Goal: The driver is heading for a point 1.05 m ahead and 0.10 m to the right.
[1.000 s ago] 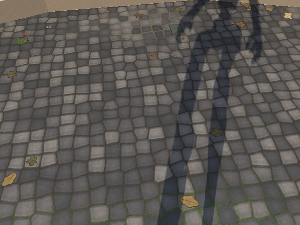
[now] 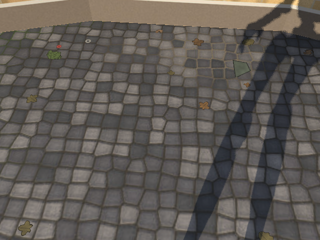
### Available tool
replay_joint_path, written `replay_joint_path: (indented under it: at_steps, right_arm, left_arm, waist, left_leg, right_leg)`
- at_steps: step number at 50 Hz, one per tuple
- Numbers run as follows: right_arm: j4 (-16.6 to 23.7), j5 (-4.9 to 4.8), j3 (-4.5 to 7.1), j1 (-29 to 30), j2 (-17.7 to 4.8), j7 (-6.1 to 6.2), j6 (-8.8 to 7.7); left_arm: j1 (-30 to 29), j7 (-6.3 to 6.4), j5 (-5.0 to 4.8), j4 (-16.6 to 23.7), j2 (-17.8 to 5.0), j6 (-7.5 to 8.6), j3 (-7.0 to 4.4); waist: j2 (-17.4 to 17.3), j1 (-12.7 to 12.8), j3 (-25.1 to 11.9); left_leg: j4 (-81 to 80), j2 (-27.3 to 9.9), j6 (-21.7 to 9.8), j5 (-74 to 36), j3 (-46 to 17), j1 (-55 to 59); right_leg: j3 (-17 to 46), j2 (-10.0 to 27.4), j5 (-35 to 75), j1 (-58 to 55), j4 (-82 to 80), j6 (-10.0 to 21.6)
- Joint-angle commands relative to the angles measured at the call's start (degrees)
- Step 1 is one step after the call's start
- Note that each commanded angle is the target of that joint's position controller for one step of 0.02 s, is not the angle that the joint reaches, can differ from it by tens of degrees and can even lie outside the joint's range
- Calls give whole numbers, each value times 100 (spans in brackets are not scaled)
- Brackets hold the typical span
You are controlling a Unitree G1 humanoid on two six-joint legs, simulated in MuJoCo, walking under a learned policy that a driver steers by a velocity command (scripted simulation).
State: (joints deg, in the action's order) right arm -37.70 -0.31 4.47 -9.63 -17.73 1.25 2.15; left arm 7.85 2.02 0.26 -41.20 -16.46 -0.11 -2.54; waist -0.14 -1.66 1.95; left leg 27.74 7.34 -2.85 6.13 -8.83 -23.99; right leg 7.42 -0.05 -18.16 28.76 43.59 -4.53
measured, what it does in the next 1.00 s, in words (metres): steps on the spot: right foot, then left foot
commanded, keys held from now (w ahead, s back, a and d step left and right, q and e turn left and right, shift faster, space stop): no key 0.58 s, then e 0.14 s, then w+e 0.28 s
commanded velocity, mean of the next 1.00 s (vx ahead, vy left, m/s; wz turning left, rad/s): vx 0.07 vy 0.00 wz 0.00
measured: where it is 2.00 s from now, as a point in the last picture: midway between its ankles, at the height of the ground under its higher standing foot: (206, 201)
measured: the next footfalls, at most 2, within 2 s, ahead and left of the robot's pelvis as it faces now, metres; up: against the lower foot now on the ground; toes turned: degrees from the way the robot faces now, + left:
right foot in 0.08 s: +0.10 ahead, -0.15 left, +0.00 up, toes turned +7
left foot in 0.40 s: +0.03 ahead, +0.11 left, +0.00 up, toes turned +2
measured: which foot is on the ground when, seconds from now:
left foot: down 0.00-0.08, up 0.10-0.38, down 0.40-0.94, up 0.96-1.00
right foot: up 0.00-0.06, down 0.08-0.72, up 0.74-0.94, down 0.96-1.00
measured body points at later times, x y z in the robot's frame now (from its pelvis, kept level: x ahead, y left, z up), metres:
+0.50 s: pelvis +0.02 -0.02 +0.00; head +0.03 -0.02 +0.45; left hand +0.12 +0.24 -0.11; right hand +0.18 -0.26 -0.11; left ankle -0.01 +0.11 -0.73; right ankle +0.06 -0.15 -0.73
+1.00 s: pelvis +0.06 -0.07 -0.01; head +0.08 -0.10 +0.44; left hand +0.19 +0.21 -0.10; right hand +0.14 -0.36 -0.14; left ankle -0.01 +0.10 -0.70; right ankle +0.06 -0.16 -0.73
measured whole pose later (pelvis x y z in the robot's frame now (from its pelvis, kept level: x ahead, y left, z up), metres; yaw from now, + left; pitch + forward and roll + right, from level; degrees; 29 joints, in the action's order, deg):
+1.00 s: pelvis +0.06 -0.07 -0.01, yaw -4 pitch +1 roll +1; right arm -44.6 -0.8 4.8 -14.6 -17.9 1.1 -1.4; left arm 14.6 -1.7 -1.1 -44.9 -17.3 2.0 -4.3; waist -2.7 0.0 0.4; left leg 50.2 -3.7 1.1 28.7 -0.1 -16.3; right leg -2.1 -0.6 -21.1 19.2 38.8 4.1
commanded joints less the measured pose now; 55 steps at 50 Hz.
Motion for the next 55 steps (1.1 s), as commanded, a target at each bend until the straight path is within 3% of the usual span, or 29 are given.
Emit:
replay_joint_path:
  at_steps: [1,3,4,5,6,7,9,14,16,19,20,21,22,24,30,33,36,38,40,41,44,46,47,48,49,50,51,53,55]
  right_arm:
    - [452,-12,230,137,-845,37,12]
    - [441,-48,162,101,-671,46,52]
    - [410,-8,80,-165,-423,40,48]
    - [545,-12,59,-271,-304,18,-7]
    - [525,79,169,-150,-733,16,-99]
    - [398,19,265,-191,-947,6,-104]
    - [176,23,240,-346,-730,58,5]
    - [251,-6,-28,2,-77,17,27]
    - [262,-47,-32,120,-133,-16,12]
    - [27,-2,0,-187,-265,-34,-8]
    - [61,60,22,-222,-489,0,-7]
    - [66,116,96,-274,-881,52,14]
    - [-53,132,36,-127,-562,-3,4]
    - [-64,182,-61,-36,-192,-61,-76]
    - [-277,127,-109,-177,-167,-23,-231]
    - [-295,110,-2,-247,-449,64,-213]
    - [-320,70,104,-412,-650,158,-149]
    - [-275,47,143,-447,-672,208,-140]
    - [-281,42,170,-610,-770,223,-261]
    - [-296,-9,174,-501,-769,210,-344]
    - [-239,-123,221,2,-839,110,-415]
    - [-223,-121,211,247,-777,14,-376]
    - [-243,-55,149,119,-570,-14,-391]
    - [-135,67,44,187,-223,-39,-437]
    - [334,89,-69,389,124,-47,-589]
    - [336,-191,13,493,-313,-84,-739]
    - [291,-285,70,582,-554,-129,-835]
    - [48,3,113,415,-587,-107,-899]
    - [-4,83,138,436,-549,-162,-883]
  left_arm:
    - [276,-40,-32,309,-532,154,-184]
    - [552,-94,-10,221,-557,225,-226]
    - [595,-80,107,285,-895,228,-299]
    - [361,-60,261,312,-1378,160,-405]
    - [354,-58,335,397,-1106,171,-365]
    - [191,-36,253,469,-899,186,-303]
    - [-74,-29,39,473,-667,184,-233]
    - [59,-34,33,305,-496,73,-157]
    - [315,-42,15,212,-678,15,-209]
    - [482,-68,-100,78,-637,25,-174]
    - [612,-96,-43,40,-571,103,-136]
    - [720,-171,113,86,-448,213,-91]
    - [602,-179,132,64,-233,261,-38]
    - [121,-154,120,14,-415,233,-81]
    - [289,-69,45,-259,-320,108,-94]
    - [70,-54,-36,-223,-502,78,-154]
    - [40,-49,-89,-123,-529,39,-201]
    - [91,-80,-107,-78,-418,0,-198]
    - [-299,-172,-182,182,-470,25,-225]
    - [-304,-206,-225,230,-434,38,-220]
    - [73,-339,-189,71,-395,100,-183]
    - [1012,-403,-185,-346,-404,121,-255]
    - [1612,-394,-170,-594,-577,114,-366]
    - [2206,-338,-193,-654,-1019,137,-513]
    - [2180,-354,-141,-322,-1724,287,-543]
    - [1916,-385,-43,-197,-1324,410,-435]
    - [1610,-373,-48,-141,-1015,486,-336]
    - [1130,-312,-84,5,-816,477,-244]
    - [1206,-227,-50,45,-777,448,-217]
  waist:
    - [-923,113,-950]
    - [-881,272,-948]
    - [-249,167,-963]
    - [1411,-147,-606]
    - [1525,118,-679]
    - [1011,91,-631]
    - [665,11,-513]
    - [1096,192,-641]
    - [1293,365,-666]
    - [1039,203,-520]
    - [709,258,-630]
    - [-224,481,-822]
    - [-850,483,-846]
    - [-461,249,-507]
    - [-345,270,-146]
    - [-293,152,-38]
    - [-559,98,-77]
    - [-1026,-12,-220]
    - [-993,-181,243]
    - [-863,-81,440]
    - [-681,146,219]
    - [-548,588,-137]
    - [-161,769,-337]
    - [1122,986,-353]
    - [2302,756,-496]
    - [1278,759,-414]
    - [823,597,36]
    - [358,350,262]
    - [522,307,134]
  left_leg:
    - [-736,-1377,-813,572,-1688,707]
    - [-313,-1159,-547,444,-1560,573]
    - [390,-802,-229,1208,-1155,176]
    - [1372,138,113,2435,-10,-791]
    - [2749,-58,366,2940,-27,-850]
    - [3424,-112,434,2673,-169,-858]
    - [3864,-165,624,2184,-126,-937]
    - [1976,-552,846,1924,515,-10]
    - [1086,-595,827,1863,716,419]
    - [-896,-611,524,188,738,1425]
    - [-833,-973,341,-408,323,1957]
    - [-339,-1515,64,-1602,-126,2300]
    - [-350,-1498,-223,-668,-124,1608]
    - [-519,-1234,-65,319,-24,1179]
    - [-503,-1057,131,498,167,912]
    - [-456,-1106,70,507,193,1149]
    - [-603,-1611,-299,289,-140,1294]
    - [-1017,-2225,-741,1763,-736,1452]
    - [-1618,-2955,-1168,3038,-1596,1463]
    - [-1693,-3006,-1115,3032,-1557,1575]
    - [-1573,-2442,-648,2004,-263,1342]
    - [-826,-1951,-405,1802,677,565]
    - [129,-1661,-250,1574,1071,185]
    - [2320,-1226,190,1797,1679,-754]
    - [3841,-339,450,2966,1005,-2427]
    - [4473,-691,298,2761,337,-2904]
    - [4347,-974,101,2142,284,-3001]
    - [3537,-1274,91,1120,350,-2487]
    - [2964,-1170,220,405,488,-1973]
  right_leg:
    - [-232,-152,136,-678,-676,95]
    - [-339,-21,842,-1440,-1860,303]
    - [461,882,940,-1888,-2325,630]
    - [1767,1857,1760,-1910,-2657,1460]
    - [2416,2317,1966,-1619,-2763,2052]
    - [2007,2075,2016,-1580,-2636,1991]
    - [1154,1508,2168,-1728,-2386,1573]
    - [311,1019,2719,-1991,-2189,1475]
    - [472,1126,2765,-2102,-2130,1580]
    - [477,1011,2499,-1789,-1987,1299]
    - [401,927,2095,-1448,-1913,989]
    - [-50,522,1477,-1118,-1580,694]
    - [-432,242,725,-1499,-1746,398]
    - [-488,203,901,-1669,-1651,244]
    - [-413,226,1155,-1721,-1688,317]
    - [-395,115,1244,-1223,-1428,354]
    - [-448,2,1044,-763,-856,345]
    - [-771,-87,-584,-282,110,386]
    - [-510,348,-1354,746,1284,569]
    - [-375,521,-1402,1013,1213,657]
    - [-792,500,-825,-174,72,785]
    - [-1478,-49,291,-1935,-803,738]
    - [-1557,-350,267,-2753,-1007,774]
    - [41,455,-280,-3420,-1849,1172]
    - [3695,1876,-1007,-3814,-3096,2335]
    - [4222,2250,-2067,-3659,-3584,2667]
    - [3689,2115,-2141,-3305,-3500,2426]
    - [2350,1540,-818,-2763,-3304,1928]
    - [1608,1146,317,-2628,-3392,1750]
